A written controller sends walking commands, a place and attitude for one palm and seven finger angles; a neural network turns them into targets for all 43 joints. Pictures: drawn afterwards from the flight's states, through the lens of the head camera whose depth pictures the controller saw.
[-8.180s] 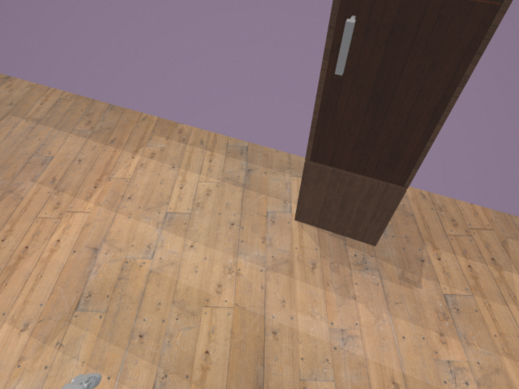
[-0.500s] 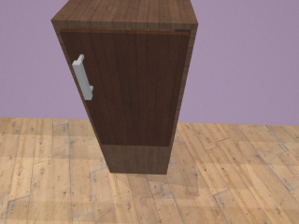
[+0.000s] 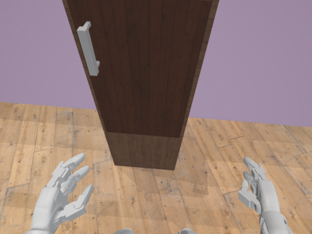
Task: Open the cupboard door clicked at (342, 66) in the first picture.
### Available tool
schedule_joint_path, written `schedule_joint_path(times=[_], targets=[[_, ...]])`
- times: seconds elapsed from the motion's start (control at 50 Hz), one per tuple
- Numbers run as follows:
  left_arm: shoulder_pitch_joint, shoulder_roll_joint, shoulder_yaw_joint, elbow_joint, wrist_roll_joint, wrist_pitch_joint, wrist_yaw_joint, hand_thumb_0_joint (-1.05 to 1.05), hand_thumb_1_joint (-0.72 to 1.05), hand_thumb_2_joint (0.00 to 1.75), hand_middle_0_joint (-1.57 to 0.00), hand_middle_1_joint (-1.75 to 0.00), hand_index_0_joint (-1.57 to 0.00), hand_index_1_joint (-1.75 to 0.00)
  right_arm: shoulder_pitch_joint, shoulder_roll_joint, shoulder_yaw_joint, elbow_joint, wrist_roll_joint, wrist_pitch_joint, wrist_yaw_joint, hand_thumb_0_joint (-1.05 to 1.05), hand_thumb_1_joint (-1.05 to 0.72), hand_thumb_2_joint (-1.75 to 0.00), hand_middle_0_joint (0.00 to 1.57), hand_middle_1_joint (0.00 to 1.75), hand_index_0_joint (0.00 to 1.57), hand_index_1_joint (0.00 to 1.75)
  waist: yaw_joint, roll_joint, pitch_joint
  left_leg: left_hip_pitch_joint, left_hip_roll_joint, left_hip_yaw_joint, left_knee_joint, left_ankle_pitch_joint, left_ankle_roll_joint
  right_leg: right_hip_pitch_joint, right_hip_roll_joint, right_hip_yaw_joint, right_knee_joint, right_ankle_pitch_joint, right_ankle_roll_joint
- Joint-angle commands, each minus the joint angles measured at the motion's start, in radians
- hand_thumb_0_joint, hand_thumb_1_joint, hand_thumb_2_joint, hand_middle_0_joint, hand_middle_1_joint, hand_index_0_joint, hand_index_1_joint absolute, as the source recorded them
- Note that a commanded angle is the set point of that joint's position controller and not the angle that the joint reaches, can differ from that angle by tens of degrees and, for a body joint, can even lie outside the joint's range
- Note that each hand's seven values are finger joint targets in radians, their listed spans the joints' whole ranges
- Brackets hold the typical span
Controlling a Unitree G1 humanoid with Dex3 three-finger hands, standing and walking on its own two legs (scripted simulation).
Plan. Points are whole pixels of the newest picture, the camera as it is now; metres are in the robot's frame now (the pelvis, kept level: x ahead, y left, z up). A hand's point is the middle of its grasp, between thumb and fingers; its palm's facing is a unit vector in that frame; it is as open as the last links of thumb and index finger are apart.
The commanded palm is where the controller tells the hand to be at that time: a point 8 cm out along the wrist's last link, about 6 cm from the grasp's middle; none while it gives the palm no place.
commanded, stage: raise the hand with hooked fingers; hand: left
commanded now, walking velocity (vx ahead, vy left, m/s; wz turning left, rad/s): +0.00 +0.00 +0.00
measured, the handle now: (91, 49) +0.55 +0.24 +0.17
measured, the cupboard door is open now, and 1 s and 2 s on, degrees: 0 0 0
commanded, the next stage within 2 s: move the hooked fingers beside the handle in 1.66 s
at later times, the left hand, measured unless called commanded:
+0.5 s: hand (56, 159) +0.24 +0.24 +0.10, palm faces +0.04 -1.00 -0.08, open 11.7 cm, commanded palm +0.21 +0.29 +0.11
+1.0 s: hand (21, 119) +0.29 +0.30 +0.17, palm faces +0.08 -1.00 -0.06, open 13.9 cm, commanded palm +0.26 +0.34 +0.18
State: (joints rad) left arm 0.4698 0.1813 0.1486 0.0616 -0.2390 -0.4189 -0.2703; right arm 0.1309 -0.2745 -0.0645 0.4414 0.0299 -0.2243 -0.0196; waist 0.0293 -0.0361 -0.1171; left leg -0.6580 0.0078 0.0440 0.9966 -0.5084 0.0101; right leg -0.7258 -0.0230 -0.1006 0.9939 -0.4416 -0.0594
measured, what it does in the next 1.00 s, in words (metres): rises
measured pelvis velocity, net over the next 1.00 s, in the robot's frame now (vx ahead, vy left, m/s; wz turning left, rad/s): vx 0.01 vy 0.03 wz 0.01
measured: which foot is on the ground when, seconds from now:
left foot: down 0.00-1.00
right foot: down 0.00-1.00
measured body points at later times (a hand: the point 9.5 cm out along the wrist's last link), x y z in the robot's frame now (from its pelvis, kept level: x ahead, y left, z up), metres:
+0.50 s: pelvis +0.00 +0.01 +0.03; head +0.03 +0.01 +0.48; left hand +0.23 +0.29 +0.11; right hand +0.14 -0.25 -0.05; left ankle -0.01 +0.11 -0.68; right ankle +0.03 -0.08 -0.68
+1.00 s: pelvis +0.01 +0.03 +0.05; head +0.01 +0.03 +0.50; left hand +0.28 +0.35 +0.18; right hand +0.20 -0.18 -0.01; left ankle -0.01 +0.11 -0.68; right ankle +0.03 -0.08 -0.68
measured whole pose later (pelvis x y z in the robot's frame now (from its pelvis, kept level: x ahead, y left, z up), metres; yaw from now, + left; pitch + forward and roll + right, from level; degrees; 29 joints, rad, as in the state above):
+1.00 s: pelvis +0.01 +0.03 +0.05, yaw +1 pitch +1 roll -1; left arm -0.04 0.40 0.40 0.21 -0.31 -0.06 -0.41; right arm 0.23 -0.24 0.09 0.60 0.05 -0.26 -0.10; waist 0.05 0.03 -0.03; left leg -0.27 -0.02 0.03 0.62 -0.36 0.05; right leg -0.31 -0.02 -0.11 0.58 -0.27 -0.01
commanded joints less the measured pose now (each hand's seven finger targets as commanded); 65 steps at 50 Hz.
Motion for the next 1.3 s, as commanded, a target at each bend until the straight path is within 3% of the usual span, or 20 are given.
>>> schedule_joint_path(times=[0.0, 0.04, 0.08, 0.14, 0.2, 0.26, 0.3, 0.36, 0.4, 0.46, 0.52, 0.56, 0.62, 0.74, 0.78, 1.02, 1.1, 1.14, 1.2, 1.28], targets=[[-0.286, 0.151, 0.055, -0.457, -0.01, -0.143, 0.067, 0.0, 0.36, 0.67, -0.24, -0.64, -0.24, -0.64, 0.076, -0.08, 0.009, -0.103, -0.01, -0.037, -0.024, 0.0, -0.9, -0.9, 0.2, 0.3, 0.2, 0.3, -0.081, 0.1, -0.163, 0.017, -0.014, -0.054, -0.099, 0.196, 0.023, 0.134, 0.019, 0.133, -0.196, 0.078, 0.036], [-0.268, 0.144, 0.025, -0.405, -0.007, -0.147, 0.039, 0.0, 0.32, 0.65, -0.24, -0.68, -0.24, -0.68, 0.085, -0.085, 0.02, -0.073, -0.004, -0.051, -0.033, 0.0, -0.9, -0.9, 0.2, 0.3, 0.2, 0.3, -0.096, 0.122, -0.151, 0.026, -0.01, -0.064, -0.099, 0.188, 0.023, 0.132, 0.019, 0.128, -0.209, 0.078, 0.035], [-0.289, 0.186, 0.045, -0.323, -0.019, -0.115, -0.007, 0.0, 0.27, 0.63, -0.25, -0.7, -0.25, -0.7, 0.076, -0.097, 0.031, -0.048, 0.006, -0.063, -0.042, 0.0, -0.9, -0.9, 0.2, 0.3, 0.2, 0.3, -0.096, 0.117, -0.122, 0.003, -0.01, -0.07, -0.11, 0.166, 0.022, 0.157, 0.016, 0.136, -0.239, 0.049, 0.038], [-0.263, 0.245, 0.123, -0.216, -0.055, -0.007, -0.066, 0.0, 0.2, 0.6, -0.25, -0.75, -0.25, -0.75, 0.056, -0.103, 0.04, -0.043, 0.021, -0.064, -0.058, 0.0, -0.9, -0.9, 0.2, 0.3, 0.2, 0.3, -0.064, 0.072, -0.131, -0.006, -0.015, -0.068, -0.148, 0.164, 0.021, 0.24, 0.003, 0.154, -0.3, 0.01, 0.047], [-0.236, 0.28, 0.204, -0.157, -0.101, 0.086, -0.074, 0.0, 0.13, 0.57, -0.25, -0.8, -0.25, -0.8, 0.026, -0.094, 0.053, -0.047, 0.023, -0.068, -0.066, 0.0, -0.9, -0.9, 0.2, 0.3, 0.2, 0.3, -0.01, 0.062, -0.143, 0.007, -0.018, -0.071, -0.198, 0.2, 0.017, 0.337, -0.008, 0.163, -0.337, 0.014, 0.047], [-0.208, 0.276, 0.247, -0.176, -0.12, 0.1, -0.047, 0.0, 0.06, 0.54, -0.26, -0.84, -0.26, -0.84, 0.039, -0.083, 0.052, -0.037, 0.016, -0.082, -0.062, 0.0, -0.9, -0.9, 0.2, 0.3, 0.2, 0.3, 0.007, 0.021, -0.166, 0.042, -0.017, -0.069, -0.24, 0.268, 0.013, 0.391, -0.01, 0.139, -0.343, 0.123, 0.055], [-0.235, 0.275, 0.251, -0.175, -0.124, 0.087, -0.039, 0.0, 0.01, 0.52, -0.26, -0.87, -0.26, -0.87, 0.039, -0.087, 0.052, -0.032, 0.011, -0.094, -0.056, 0.0, -0.9, -0.9, 0.2, 0.3, 0.2, 0.3, 0.007, -0.007, -0.138, 0.052, -0.015, -0.074, -0.262, 0.291, 0.011, 0.404, -0.003, 0.127, -0.34, 0.159, 0.052], [-0.241, 0.263, 0.232, -0.167, -0.109, 0.063, -0.044, 0.0, -0.06, 0.49, -0.27, -0.92, -0.27, -0.92, 0.064, -0.099, 0.046, -0.018, 0.013, -0.112, -0.051, 0.0, -0.9, -0.9, 0.2, 0.3, 0.2, 0.3, -0.006, 0.041, -0.112, 0.09, -0.017, -0.056, -0.286, 0.284, 0.012, 0.376, -0.003, 0.119, -0.357, 0.165, 0.053], [-0.289, 0.282, 0.233, -0.153, -0.112, 0.062, -0.055, 0.0, -0.1, 0.47, -0.27, -0.94, -0.27, -0.94, 0.066, -0.113, 0.044, -0.014, 0.015, -0.121, -0.053, 0.0, -0.9, -0.9, 0.2, 0.3, 0.2, 0.3, -0.015, 0.009, -0.075, 0.097, -0.017, -0.06, -0.3, 0.264, 0.014, 0.369, 0.0, 0.12, -0.377, 0.123, 0.051], [-0.351, 0.314, 0.252, -0.162, -0.109, 0.066, -0.065, 0.0, -0.17, 0.44, -0.28, -0.99, -0.28, -0.99, 0.079, -0.12, 0.042, -0.005, 0.02, -0.128, -0.062, 0.0, -0.9, -0.9, 0.2, 0.3, 0.2, 0.3, -0.016, 0.048, -0.093, 0.148, -0.017, -0.058, -0.332, 0.251, 0.017, 0.374, 0.001, 0.109, -0.395, 0.102, 0.048], [-0.423, 0.346, 0.274, -0.19, -0.111, 0.077, -0.067, 0.0, -0.24, 0.41, -0.28, -1.03, -0.28, -1.03, 0.074, -0.122, 0.045, 0.005, 0.021, -0.133, -0.068, 0.0, -0.9, -0.9, 0.2, 0.3, 0.2, 0.3, -0.011, 0.121, -0.114, 0.212, -0.016, -0.062, -0.357, 0.301, 0.016, 0.411, 0.009, 0.09, -0.389, 0.189, 0.039], [-0.436, 0.342, 0.277, -0.18, -0.111, 0.086, -0.069, 0.0, -0.29, 0.39, -0.29, -1.07, -0.29, -1.07, 0.08, -0.123, 0.047, 0.012, 0.02, -0.135, -0.072, 0.0, -0.9, -0.9, 0.2, 0.3, 0.2, 0.3, -0.009, 0.106, -0.131, 0.251, -0.012, -0.068, -0.375, 0.348, 0.013, 0.43, 0.017, 0.065, -0.381, 0.261, 0.038], [-0.486, 0.339, 0.267, -0.147, -0.109, 0.122, -0.079, 0.0, -0.36, 0.36, -0.29, -1.11, -0.29, -1.11, 0.073, -0.125, 0.055, 0.022, 0.021, -0.131, -0.074, 0.0, -0.9, -0.9, 0.2, 0.3, 0.2, 0.3, -0.011, 0.14, -0.079, 0.291, -0.008, -0.078, -0.401, 0.39, 0.007, 0.421, 0.026, 0.045, -0.385, 0.317, 0.031], [-0.593, 0.393, 0.298, -0.115, -0.098, 0.213, -0.107, 0.0, -0.5, 0.3, -0.3, -1.2, -0.3, -1.2, 0.066, -0.128, 0.068, 0.017, 0.022, -0.115, -0.084, 0.0, -0.9, -0.9, 0.2, 0.3, 0.2, 0.3, 0.0, 0.127, -0.087, 0.36, -0.001, -0.096, -0.45, 0.442, -0.002, 0.461, 0.032, 0.03, -0.413, 0.354, 0.027], [-0.621, 0.389, 0.303, -0.09, -0.101, 0.238, -0.113, 0.0, -0.5, 0.3, -0.3, -1.2, -0.3, -1.2, 0.057, -0.125, 0.072, 0.018, 0.023, -0.11, -0.087, 0.0, -0.9, -0.9, 0.2, 0.3, 0.2, 0.3, -0.001, 0.096, -0.07, 0.37, 0.001, -0.099, -0.462, 0.444, -0.003, 0.462, 0.034, 0.025, -0.425, 0.356, 0.029], [-0.839, 0.49, 0.354, -0.019, -0.094, 0.327, -0.164, 0.0, -0.5, 0.3, -0.3, -1.2, -0.3, -1.2, 0.038, -0.124, 0.093, 0.029, 0.025, -0.081, -0.1, 0.0, -0.9, -0.9, 0.2, 0.3, 0.2, 0.3, -0.002, 0.149, -0.075, 0.457, 0.003, -0.111, -0.519, 0.489, -0.012, 0.504, 0.035, 0.029, -0.492, 0.377, 0.02], [-0.895, 0.534, 0.382, 0.017, -0.098, 0.347, -0.178, 0.0, -0.5, 0.3, -0.3, -1.2, -0.3, -1.2, 0.035, -0.128, 0.094, 0.029, 0.027, -0.074, -0.105, 0.0, -0.9, -0.9, 0.2, 0.3, 0.2, 0.3, 0.001, 0.122, -0.08, 0.47, 0.003, -0.112, -0.536, 0.478, -0.007, 0.525, 0.036, 0.032, -0.515, 0.372, 0.018], [-0.936, 0.553, 0.386, 0.023, -0.094, 0.355, -0.183, 0.0, -0.5, 0.3, -0.3, -1.2, -0.3, -1.2, 0.035, -0.129, 0.093, 0.029, 0.03, -0.071, -0.105, 0.0, -0.9, -0.9, 0.2, 0.3, 0.2, 0.3, -0.001, 0.153, -0.098, 0.483, 0.001, -0.109, -0.543, 0.476, -0.006, 0.527, 0.032, 0.035, -0.522, 0.372, 0.019], [-0.849, 0.501, 0.365, 0.108, -0.107, 0.372, -0.203, 0.0, -0.5, 0.3, -0.3, -1.2, -0.3, -1.2, 0.046, -0.133, 0.089, 0.025, 0.029, -0.067, -0.097, 0.0, -0.9, -0.9, 0.2, 0.3, 0.2, 0.3, 0.007, 0.08, -0.066, 0.455, 0.0, -0.104, -0.541, 0.481, -0.002, 0.532, 0.033, 0.033, -0.521, 0.388, 0.018], [-0.858, 0.522, 0.375, 0.055, -0.1, 0.373, -0.199, 0.0, -0.5, 0.3, -0.3, -1.2, -0.3, -1.2, 0.038, -0.137, 0.081, 0.013, 0.031, -0.062, -0.09, 0.0, -0.9, -0.9, 0.2, 0.3, 0.2, 0.3, 0.008, 0.116, -0.092, 0.455, -0.003, -0.094, -0.537, 0.461, 0.003, 0.527, 0.027, 0.04, -0.516, 0.377, 0.021]])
